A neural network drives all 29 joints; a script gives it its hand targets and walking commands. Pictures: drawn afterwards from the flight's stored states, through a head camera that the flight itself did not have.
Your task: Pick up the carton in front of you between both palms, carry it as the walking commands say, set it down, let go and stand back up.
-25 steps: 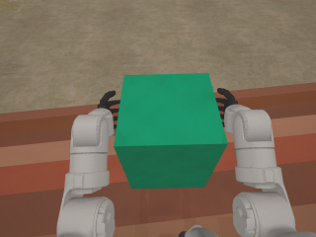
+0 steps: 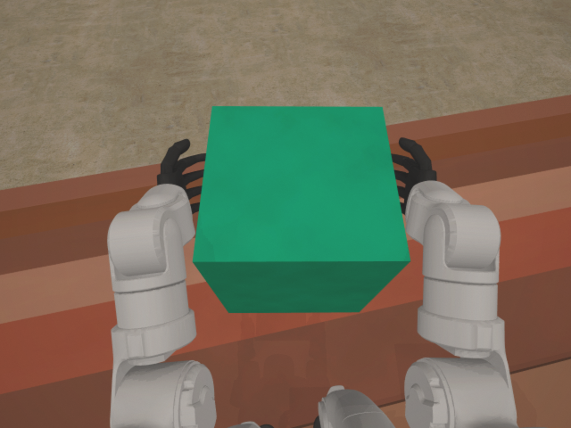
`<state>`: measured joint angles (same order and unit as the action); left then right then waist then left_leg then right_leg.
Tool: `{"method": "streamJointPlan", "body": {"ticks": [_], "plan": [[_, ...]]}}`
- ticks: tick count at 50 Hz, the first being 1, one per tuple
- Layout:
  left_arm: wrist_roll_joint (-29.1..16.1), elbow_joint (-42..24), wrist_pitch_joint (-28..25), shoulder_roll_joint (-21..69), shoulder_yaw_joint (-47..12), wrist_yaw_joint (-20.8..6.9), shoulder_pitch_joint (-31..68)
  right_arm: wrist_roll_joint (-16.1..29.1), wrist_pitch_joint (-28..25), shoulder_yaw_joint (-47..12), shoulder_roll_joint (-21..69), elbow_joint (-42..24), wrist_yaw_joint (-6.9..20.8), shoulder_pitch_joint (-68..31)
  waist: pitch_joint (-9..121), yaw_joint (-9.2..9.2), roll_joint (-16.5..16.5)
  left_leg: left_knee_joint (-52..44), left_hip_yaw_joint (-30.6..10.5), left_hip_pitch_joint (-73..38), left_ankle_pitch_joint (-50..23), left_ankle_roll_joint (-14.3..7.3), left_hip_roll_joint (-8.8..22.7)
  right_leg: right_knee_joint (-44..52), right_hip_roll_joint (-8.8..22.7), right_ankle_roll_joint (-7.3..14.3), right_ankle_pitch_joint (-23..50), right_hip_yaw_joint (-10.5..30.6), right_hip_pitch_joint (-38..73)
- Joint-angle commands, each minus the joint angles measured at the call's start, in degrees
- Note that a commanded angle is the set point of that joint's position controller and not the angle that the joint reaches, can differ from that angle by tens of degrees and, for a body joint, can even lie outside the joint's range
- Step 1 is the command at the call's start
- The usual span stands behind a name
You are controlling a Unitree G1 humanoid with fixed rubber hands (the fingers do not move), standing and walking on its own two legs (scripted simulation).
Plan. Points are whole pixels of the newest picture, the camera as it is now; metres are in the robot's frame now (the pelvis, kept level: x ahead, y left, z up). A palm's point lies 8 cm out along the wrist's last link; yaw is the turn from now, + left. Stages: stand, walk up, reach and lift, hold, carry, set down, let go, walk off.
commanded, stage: carry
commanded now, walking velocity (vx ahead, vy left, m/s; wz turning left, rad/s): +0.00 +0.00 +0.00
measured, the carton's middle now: (295, 223) +0.38 -0.02 +0.02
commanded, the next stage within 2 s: none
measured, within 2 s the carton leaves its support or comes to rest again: neither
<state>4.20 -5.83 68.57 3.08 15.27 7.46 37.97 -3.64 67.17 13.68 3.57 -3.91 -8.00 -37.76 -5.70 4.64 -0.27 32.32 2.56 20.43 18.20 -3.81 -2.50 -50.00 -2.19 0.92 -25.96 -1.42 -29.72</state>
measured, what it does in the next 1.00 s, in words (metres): goes down: right foot, then left foot 0.15 m lower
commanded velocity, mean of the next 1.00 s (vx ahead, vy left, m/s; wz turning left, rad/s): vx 0.16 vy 0.00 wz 0.00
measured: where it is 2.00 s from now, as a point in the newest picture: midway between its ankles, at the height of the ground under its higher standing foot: (295, 182)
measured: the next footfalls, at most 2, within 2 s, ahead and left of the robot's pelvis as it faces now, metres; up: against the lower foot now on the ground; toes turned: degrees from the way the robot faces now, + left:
right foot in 0.12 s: +0.12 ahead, -0.10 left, +0.00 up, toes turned +2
left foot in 0.54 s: +0.39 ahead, -0.05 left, -0.15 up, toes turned -2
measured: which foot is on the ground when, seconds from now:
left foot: down 0.00-0.28, up 0.30-0.52, down 0.54-0.80, up 0.82-1.00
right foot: up 0.00-0.10, down 0.12-0.46, up 0.48-0.82, down 0.84-1.00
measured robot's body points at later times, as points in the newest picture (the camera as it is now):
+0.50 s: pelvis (326, 325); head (406, 6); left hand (210, 113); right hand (372, 84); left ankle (293, 339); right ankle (328, 421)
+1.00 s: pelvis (313, 194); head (320, 42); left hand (245, 95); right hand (338, 81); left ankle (270, 267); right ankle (310, 280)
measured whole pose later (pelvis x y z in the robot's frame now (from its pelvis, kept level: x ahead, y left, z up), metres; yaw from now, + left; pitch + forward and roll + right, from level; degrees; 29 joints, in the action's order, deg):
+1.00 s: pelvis +0.67 -0.11 -0.37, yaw +0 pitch +3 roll -1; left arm 1.7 13.1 64.6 0.1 9.3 8.0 34.6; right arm -2.8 65.0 12.9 0.5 14.4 -6.5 -36.0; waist -0.5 -3.9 0.2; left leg 76.2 -6.4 42.3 23.1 -0.8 0.2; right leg -57.3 -8.4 10.2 -33.8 -7.5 -26.6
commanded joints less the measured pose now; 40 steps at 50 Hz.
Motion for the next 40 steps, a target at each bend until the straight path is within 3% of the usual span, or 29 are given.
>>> {"method": "streamJointPlan", "body": {"ticks": [1, 4, 5, 6, 8, 10, 12, 13, 14, 15, 17, 18, 19, 21, 23, 24, 25, 26, 27, 28, 29, 30, 31, 32, 33, 35, 37, 39, 40], "plan": [[-19.71, -0.04, -0.75, 54.77, -41.31, -12.73, 36.26, 29.57, 0.16, -47.57, 59.99, -6.71, 15.95, -44.42, 38.87, 0.72, -5.16, 3.82, -12.88, -33.41, -57.17, -7.87, 14.67, 0.45, -0.47, 0.19, 11.13, -1.12, -0.59], [-18.67, 2.69, -0.32, 54.07, -39.48, -13.18, 34.06, 29.48, 0.18, -47.19, 60.26, -3.72, 15.86, -44.41, 35.23, -2.61, -3.63, 8.13, -9.61, -23.32, -51.23, -5.86, 13.00, 8.89, 0.69, 1.90, 16.48, -1.02, 5.85], [-18.71, 3.84, -0.14, 54.03, -39.09, -13.54, 34.04, 29.10, 0.21, -45.93, 59.96, -1.18, 15.88, -41.87, 34.68, -0.05, -4.41, 14.12, -12.42, -32.02, -32.73, -5.84, 11.25, 9.81, 2.51, 1.90, 27.64, 3.08, -4.72], [-18.55, 6.66, 0.18, 53.82, -38.60, -13.97, 33.20, 28.25, 0.25, -45.07, 59.52, 1.50, 15.82, -40.48, 33.04, 2.04, -5.80, 16.63, -15.31, -35.46, -30.59, -6.90, 11.38, 10.28, 2.72, 1.81, 25.10, 4.02, -10.88], [-17.62, 9.98, -0.07, 53.62, -37.47, -14.30, 34.25, 26.95, 0.49, -42.83, 59.67, 4.89, 15.85, -38.76, 26.40, 7.67, -4.89, 20.84, -19.83, -41.64, -38.98, -7.42, 8.01, 2.30, -2.26, 1.31, 9.04, 1.61, -26.14], [-16.31, 12.82, -0.36, 53.58, -35.38, -14.53, 34.68, 27.90, -0.19, -42.43, 60.90, 7.91, 16.02, -41.08, 23.05, 9.25, -7.65, 24.79, -28.54, -39.60, -40.22, -7.45, 8.64, -1.99, -1.58, 1.18, 1.80, 7.93, -31.76], [-15.58, 14.29, -1.00, 53.45, -33.01, -14.59, 35.33, 29.94, -1.30, -42.81, 63.35, 8.50, 16.20, -45.06, 23.11, 6.67, -2.34, 31.63, -28.72, -28.12, -32.92, -5.41, 5.52, 1.44, -2.02, 1.62, 4.63, 9.82, -20.32], [-15.29, 14.67, -1.68, 53.11, -32.34, -14.33, 35.31, 31.61, -1.75, -43.65, 64.73, 7.15, 16.35, -49.01, 23.88, 2.60, 3.60, 37.79, -22.78, -12.88, -25.27, -2.00, 2.57, 7.16, -1.37, 1.83, 10.15, 11.24, -3.53], [-15.09, 14.99, -2.65, 51.92, -31.81, -13.72, 34.35, 33.34, -2.00, -44.85, 66.31, 4.59, 16.53, -54.83, 26.30, -5.15, 15.81, 46.10, -9.55, 15.16, -8.69, 3.77, -1.73, 17.43, 4.06, 3.37, 25.11, 16.22, 27.00], [-15.91, 13.94, -3.71, 51.33, -31.40, -12.97, 35.68, 34.91, -2.09, -45.34, 68.59, 1.83, 16.66, -57.53, 26.55, -11.31, 23.02, 47.37, -4.85, 35.34, 20.10, 5.51, -2.84, 16.84, 10.11, 7.40, 23.73, 26.49, 41.27], [-19.50, 4.63, -4.15, 55.59, -35.22, -11.97, 41.08, 34.99, -2.20, -44.77, 69.21, -0.09, 15.95, -57.89, 22.68, -14.54, 5.95, 45.05, -6.50, 39.71, 18.34, 4.54, -0.54, 15.61, 9.53, 8.29, 19.02, 29.80, 38.12], [-21.95, -0.82, -4.07, 56.09, -37.71, -11.60, 44.23, 34.03, -1.83, -42.96, 67.77, -0.23, 15.22, -54.42, 21.60, -14.70, 0.09, 37.94, -2.10, 38.60, 10.04, 5.00, -1.07, 14.11, 5.40, 6.64, 12.79, 24.09, 36.33], [-24.01, -4.29, -4.06, 57.02, -40.56, -11.28, 45.73, 32.66, -1.51, -40.82, 66.27, -0.39, 14.36, -49.91, 23.03, -14.76, -0.12, 31.72, -0.82, 38.70, 1.32, 5.22, -1.18, 9.51, 2.10, 4.19, 11.17, 18.78, 39.28], [-27.96, -8.53, -3.70, 57.79, -43.77, -10.91, 45.31, 28.11, -0.77, -37.47, 61.96, 1.17, 12.48, -41.89, 25.87, -13.19, 3.74, 10.31, 3.51, 24.00, -20.88, 5.82, -1.98, 4.73, -3.27, 2.15, 11.14, 10.06, 32.00], [-31.04, -10.03, -3.46, 58.80, -46.93, -11.88, 44.44, 22.14, -0.56, -34.90, 57.36, 2.92, 11.28, -35.19, 29.82, -8.25, 5.33, -2.62, 5.69, -8.73, -39.76, 5.39, -4.39, 1.50, -1.72, 3.33, 18.02, 5.52, 13.62], [-32.22, -9.65, -3.35, 59.05, -47.77, -12.94, 45.30, 18.83, -0.51, -33.71, 54.17, 2.61, 11.00, -31.76, 36.47, 1.31, 2.80, 7.80, 5.42, -32.62, -51.33, 2.89, -3.78, -14.99, 1.62, 0.91, 29.95, 0.52, -0.41], [-32.85, -7.65, -2.77, 58.20, -47.48, -13.92, 45.97, 15.15, -0.55, -32.43, 51.36, 4.97, 10.69, -28.78, 35.49, 11.71, -10.28, -0.08, -1.59, -44.68, -51.80, -2.83, 1.16, -37.68, -2.26, -2.77, 8.58, -4.68, -15.34], [-33.09, -4.32, -2.07, 57.36, -47.49, -14.52, 47.79, 13.85, -0.30, -31.23, 49.64, 7.13, 10.75, -28.56, 28.62, 14.33, -12.32, -6.88, -4.02, -46.86, -42.60, -5.90, 3.99, -53.79, -8.32, -2.26, -15.50, -6.83, -23.09], [-30.53, 1.52, -1.04, 55.51, -45.89, -14.52, 46.11, 14.02, 0.60, -29.71, 46.99, 9.37, 11.15, -27.52, 26.99, 10.13, -4.76, 1.69, -7.62, -47.45, -48.72, -4.87, 8.72, -60.95, -7.80, 0.70, -21.60, -2.52, -28.28], [-26.82, 8.49, 0.09, 52.77, -42.88, -14.13, 40.86, 16.01, 2.14, -29.16, 45.91, 11.96, 11.58, -29.39, 25.75, 3.80, -2.32, 6.48, -13.38, -41.81, -61.35, 0.59, 11.32, -58.43, -4.05, 2.24, -20.46, -0.13, -28.33], [-25.47, 6.07, 1.25, 51.84, -40.68, -13.47, 38.53, 14.97, 2.03, -30.06, 44.06, 8.54, 11.62, -32.14, 32.80, 1.44, -7.34, 3.63, -29.98, -44.13, -37.75, -8.10, 21.74, -43.70, -1.96, 1.26, -4.37, 13.81, -33.08], [-24.52, 2.90, 2.19, 48.92, -38.91, -12.71, 42.85, 18.66, 1.95, -32.81, 47.25, 6.22, 12.35, -36.68, 27.66, -0.29, -1.12, -1.76, -31.41, -31.10, -7.74, -8.68, 21.02, -34.14, 0.79, -1.29, 2.74, 12.60, -28.54], [-23.47, 3.49, 2.91, 49.08, -38.30, -12.23, 46.10, 22.79, 2.41, -35.75, 50.88, 4.48, 13.04, -43.45, 20.06, -0.25, 0.01, 0.01, -27.39, -24.84, -12.24, -7.79, 13.43, -26.37, 0.45, -2.57, 2.85, 5.58, -28.06], [-22.66, 5.94, 3.27, 51.17, -37.52, -11.76, 45.46, 25.68, 2.82, -37.82, 52.61, 2.97, 13.51, -48.12, 20.64, -1.79, -3.33, 4.22, -25.41, -20.91, -34.70, -6.89, 12.50, -25.75, 2.14, -2.47, 1.38, 5.08, -23.71], [-22.82, 5.22, 2.99, 51.54, -35.91, -11.59, 42.89, 27.48, 3.02, -37.96, 54.12, 2.05, 13.79, -47.37, 23.24, 0.42, -0.10, 8.20, -22.08, -18.70, -25.91, -7.28, 10.80, -19.17, 1.46, -3.03, 17.07, -0.28, -21.00], [-20.37, 8.24, 1.82, 53.16, -33.97, -11.47, 40.06, 30.73, 2.43, -38.97, 58.29, 3.48, 14.38, -49.43, 25.28, 2.33, 0.23, 15.02, -19.95, -12.51, -21.16, -4.84, 3.65, -6.51, -0.54, -1.51, 32.74, -3.94, -13.04], [-17.91, 10.14, -0.07, 54.09, -32.56, -11.49, 38.00, 32.15, 0.65, -40.48, 62.18, 4.43, 15.33, -50.84, 25.60, 0.37, 1.38, 17.88, -11.26, 2.27, -2.21, -4.28, -0.28, 9.44, -3.15, -0.80, 51.43, -7.81, 8.85], [-17.44, 11.18, -1.12, 54.51, -32.61, -11.73, 38.27, 32.61, -0.94, -40.43, 63.86, 6.38, 15.96, -48.59, 25.84, -1.77, -1.81, 20.45, -9.55, 10.39, -2.10, -3.04, 1.28, 14.48, -3.51, 1.39, 52.80, -7.22, 26.24], [-16.78, 12.19, -1.36, 55.10, -32.29, -12.06, 36.68, 31.82, -1.68, -40.03, 64.91, 8.16, 16.20, -46.98, 27.76, -6.07, -4.62, 32.94, -7.89, 12.70, -13.33, -1.07, 3.89, 11.82, 0.03, 4.77, 54.17, -2.74, 33.89]]}}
